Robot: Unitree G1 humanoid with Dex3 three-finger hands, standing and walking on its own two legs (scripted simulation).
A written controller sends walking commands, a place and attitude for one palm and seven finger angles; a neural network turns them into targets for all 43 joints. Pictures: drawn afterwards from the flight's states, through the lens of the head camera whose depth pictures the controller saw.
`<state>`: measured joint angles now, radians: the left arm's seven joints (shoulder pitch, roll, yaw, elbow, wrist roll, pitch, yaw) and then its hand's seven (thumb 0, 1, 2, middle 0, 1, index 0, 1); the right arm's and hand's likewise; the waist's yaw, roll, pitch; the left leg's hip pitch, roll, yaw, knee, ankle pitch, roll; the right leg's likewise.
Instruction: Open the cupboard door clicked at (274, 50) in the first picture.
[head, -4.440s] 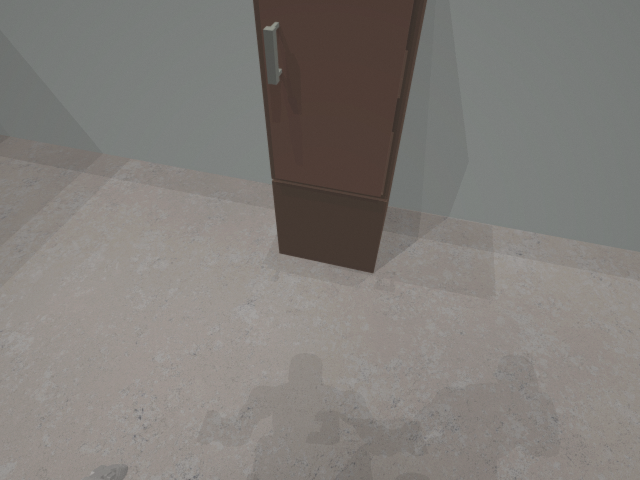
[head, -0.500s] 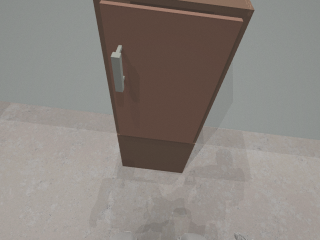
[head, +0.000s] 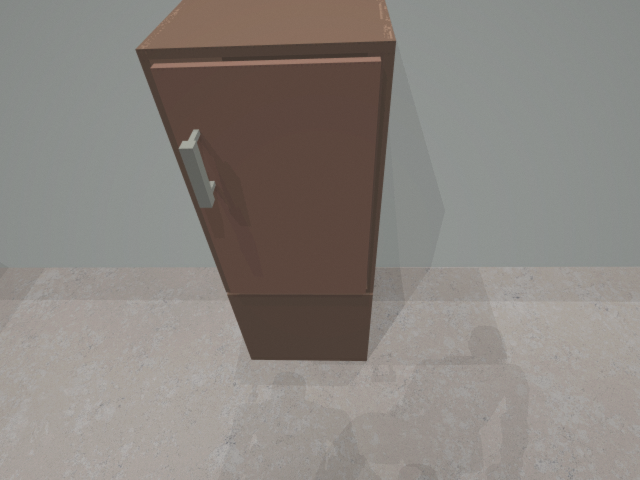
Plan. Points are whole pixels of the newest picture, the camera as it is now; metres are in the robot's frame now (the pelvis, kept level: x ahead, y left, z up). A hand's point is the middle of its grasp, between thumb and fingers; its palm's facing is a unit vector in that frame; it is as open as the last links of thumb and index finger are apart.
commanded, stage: come to a stop and stand still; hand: left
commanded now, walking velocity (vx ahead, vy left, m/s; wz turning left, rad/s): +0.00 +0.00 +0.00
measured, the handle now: (201, 168) +0.61 +0.24 +0.07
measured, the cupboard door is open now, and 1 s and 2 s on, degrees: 0 0 0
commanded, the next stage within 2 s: look again from close up in 0.34 s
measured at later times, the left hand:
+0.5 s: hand out of the picture -0.04 +0.15 -0.18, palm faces +0.06 -0.98 -0.17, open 7.3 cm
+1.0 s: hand out of the picture -0.07 +0.21 -0.18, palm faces +0.06 -0.98 -0.19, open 7.3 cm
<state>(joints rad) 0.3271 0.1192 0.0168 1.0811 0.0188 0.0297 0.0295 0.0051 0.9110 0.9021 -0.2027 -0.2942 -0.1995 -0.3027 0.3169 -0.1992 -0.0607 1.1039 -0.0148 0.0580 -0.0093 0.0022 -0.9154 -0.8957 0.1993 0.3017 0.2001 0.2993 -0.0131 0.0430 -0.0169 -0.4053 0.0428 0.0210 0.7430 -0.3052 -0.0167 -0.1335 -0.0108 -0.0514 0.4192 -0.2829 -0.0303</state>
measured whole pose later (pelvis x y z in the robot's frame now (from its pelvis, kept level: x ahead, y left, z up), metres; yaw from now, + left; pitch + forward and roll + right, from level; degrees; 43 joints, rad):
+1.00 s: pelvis -0.06 +0.03 -0.01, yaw +2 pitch -1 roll +0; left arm 0.34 0.17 0.00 1.06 0.02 0.00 0.03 0.00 0.91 0.90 -0.20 -0.29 -0.20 -0.30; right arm 0.33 -0.14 0.01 1.06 -0.02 0.00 -0.01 0.01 -0.92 -0.90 0.20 0.30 0.20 0.30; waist 0.01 -0.01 0.00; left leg -0.27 -0.01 0.05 0.49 -0.20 0.03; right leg -0.24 -0.05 -0.06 0.50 -0.24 0.01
